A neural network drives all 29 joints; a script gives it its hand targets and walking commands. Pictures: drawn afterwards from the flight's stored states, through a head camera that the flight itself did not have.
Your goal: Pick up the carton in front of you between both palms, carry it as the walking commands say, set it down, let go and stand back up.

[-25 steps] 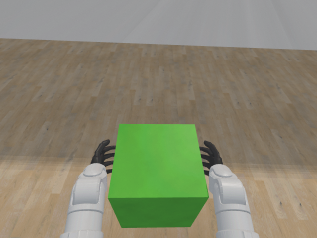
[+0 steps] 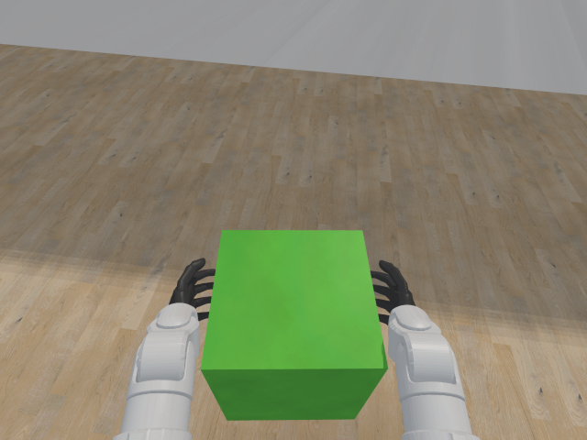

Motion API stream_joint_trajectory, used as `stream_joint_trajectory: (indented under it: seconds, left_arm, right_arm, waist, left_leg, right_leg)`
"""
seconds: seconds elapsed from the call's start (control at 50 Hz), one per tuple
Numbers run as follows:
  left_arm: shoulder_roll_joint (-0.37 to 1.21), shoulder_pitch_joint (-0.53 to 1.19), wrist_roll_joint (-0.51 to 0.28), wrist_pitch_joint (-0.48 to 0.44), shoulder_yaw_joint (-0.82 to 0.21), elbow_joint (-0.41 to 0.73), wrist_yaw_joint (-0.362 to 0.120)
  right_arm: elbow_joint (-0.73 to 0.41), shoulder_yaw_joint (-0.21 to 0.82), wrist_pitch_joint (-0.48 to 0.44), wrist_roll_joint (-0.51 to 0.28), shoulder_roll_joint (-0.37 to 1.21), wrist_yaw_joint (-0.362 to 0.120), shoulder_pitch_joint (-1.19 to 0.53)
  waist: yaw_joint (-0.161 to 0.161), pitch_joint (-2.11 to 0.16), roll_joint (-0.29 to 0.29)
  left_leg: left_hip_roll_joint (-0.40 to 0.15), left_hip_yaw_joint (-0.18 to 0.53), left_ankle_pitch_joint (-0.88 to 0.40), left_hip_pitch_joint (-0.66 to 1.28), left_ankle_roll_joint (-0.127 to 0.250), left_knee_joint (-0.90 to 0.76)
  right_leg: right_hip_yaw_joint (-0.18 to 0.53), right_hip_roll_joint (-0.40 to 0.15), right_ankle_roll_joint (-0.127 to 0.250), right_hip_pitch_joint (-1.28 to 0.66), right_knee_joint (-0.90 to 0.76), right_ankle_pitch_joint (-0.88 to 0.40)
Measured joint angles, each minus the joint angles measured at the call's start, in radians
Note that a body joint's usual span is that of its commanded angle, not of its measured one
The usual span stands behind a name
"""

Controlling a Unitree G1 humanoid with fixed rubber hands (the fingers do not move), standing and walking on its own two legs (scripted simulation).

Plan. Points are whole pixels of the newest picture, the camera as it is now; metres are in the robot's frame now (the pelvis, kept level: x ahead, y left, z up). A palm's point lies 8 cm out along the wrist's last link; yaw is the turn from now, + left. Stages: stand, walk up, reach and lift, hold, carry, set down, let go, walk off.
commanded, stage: hold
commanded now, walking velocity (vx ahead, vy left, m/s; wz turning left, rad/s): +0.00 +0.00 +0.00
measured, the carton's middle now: (291, 329) +0.28 +0.00 -0.05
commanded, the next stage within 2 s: set down in 0.04 s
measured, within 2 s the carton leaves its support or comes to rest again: neither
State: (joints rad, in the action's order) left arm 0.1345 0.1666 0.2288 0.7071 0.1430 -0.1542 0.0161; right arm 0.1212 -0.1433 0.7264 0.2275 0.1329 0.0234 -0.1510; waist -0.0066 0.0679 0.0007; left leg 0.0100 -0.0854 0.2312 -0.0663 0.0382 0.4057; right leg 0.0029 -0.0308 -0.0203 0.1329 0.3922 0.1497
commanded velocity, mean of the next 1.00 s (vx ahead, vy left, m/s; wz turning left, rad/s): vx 0.00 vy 0.00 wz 0.00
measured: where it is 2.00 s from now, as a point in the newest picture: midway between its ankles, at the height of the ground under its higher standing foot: outside the picture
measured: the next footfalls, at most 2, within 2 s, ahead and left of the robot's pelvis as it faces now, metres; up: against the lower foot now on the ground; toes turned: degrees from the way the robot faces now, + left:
none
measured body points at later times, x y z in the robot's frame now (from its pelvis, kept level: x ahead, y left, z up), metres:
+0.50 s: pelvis -0.04 -0.04 -0.04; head +0.06 -0.03 +0.40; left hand +0.33 +0.16 -0.06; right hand +0.35 -0.15 -0.06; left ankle +0.00 +0.09 -0.74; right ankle +0.05 -0.13 -0.74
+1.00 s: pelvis -0.04 -0.02 -0.16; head +0.19 -0.01 +0.23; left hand +0.40 +0.14 -0.24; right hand +0.40 -0.16 -0.24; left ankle +0.00 +0.09 -0.74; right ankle +0.05 -0.13 -0.74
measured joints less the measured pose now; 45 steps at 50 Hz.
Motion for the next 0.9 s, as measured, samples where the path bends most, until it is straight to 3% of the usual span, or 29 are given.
stream_joint_trajectory:
  seconds: [0.12, 0.22, 0.34, 0.46, 0.56, 0.68, 0.78, 0.9]
  left_arm:
    - [0.004, 0.034, 0.003, 0.000, 0.039, -0.037, -0.003]
    - [0.029, 0.181, 0.074, -0.055, 0.158, -0.221, -0.036]
    - [0.018, 0.374, 0.190, -0.168, 0.333, -0.442, -0.082]
    - [-0.002, 0.489, 0.247, -0.275, 0.413, -0.514, -0.099]
    - [-0.022, 0.528, 0.205, -0.394, 0.393, -0.500, -0.092]
    - [-0.047, 0.534, 0.073, -0.500, 0.298, -0.449, -0.051]
    - [-0.055, 0.527, -0.024, -0.501, 0.231, -0.397, -0.012]
    - [-0.045, 0.575, -0.021, -0.461, 0.266, -0.417, -0.002]
  right_arm:
    - [0.059, -0.018, -0.006, 0.020, 0.007, -0.008, -0.049]
    - [0.196, -0.145, -0.035, 0.067, 0.036, -0.017, -0.176]
    - [0.387, -0.318, -0.133, 0.155, 0.070, -0.017, -0.364]
    - [0.467, -0.413, -0.254, 0.221, 0.082, -0.026, -0.484]
    - [0.448, -0.396, -0.387, 0.200, 0.075, -0.019, -0.509]
    - [0.383, -0.311, -0.504, 0.079, 0.037, 0.015, -0.489]
    - [0.331, -0.260, -0.508, -0.015, -0.002, 0.026, -0.477]
    - [0.368, -0.289, -0.468, -0.019, -0.020, 0.014, -0.535]
  waist:
    - [0.000, 0.010, 0.013]
    - [0.023, 0.032, 0.014]
    - [0.022, 0.060, 0.008]
    - [0.014, 0.082, 0.006]
    - [0.019, 0.098, 0.011]
    - [0.026, 0.054, 0.016]
    - [0.030, -0.063, 0.019]
    - [0.039, -0.178, 0.026]
  left_leg:
    - [-0.003, 0.042, -0.003, 0.001, -0.012, 0.026]
    - [0.002, 0.082, 0.015, -0.038, -0.014, 0.096]
    - [0.003, 0.113, 0.056, -0.150, -0.014, 0.215]
    - [0.003, 0.131, 0.074, -0.373, -0.029, 0.333]
    - [0.007, 0.134, 0.078, -0.623, -0.043, 0.429]
    - [0.017, 0.123, 0.111, -0.960, -0.044, 0.584]
    - [0.023, 0.108, 0.165, -1.196, -0.039, 0.728]
    - [0.029, 0.097, 0.215, -1.359, -0.032, 0.848]
  right_leg:
    - [-0.019, 0.011, 0.006, -0.022, 0.011, 0.001]
    - [-0.004, 0.033, 0.021, 0.005, 0.084, 0.035]
    - [-0.008, 0.051, 0.036, 0.109, 0.197, 0.078]
    - [-0.021, 0.057, 0.046, 0.327, 0.311, 0.098]
    - [-0.025, 0.053, 0.046, 0.577, 0.407, 0.104]
    - [-0.017, 0.046, 0.039, 0.919, 0.566, 0.136]
    - [-0.004, 0.043, 0.031, 1.161, 0.713, 0.188]
    - [0.005, 0.040, 0.022, 1.326, 0.835, 0.236]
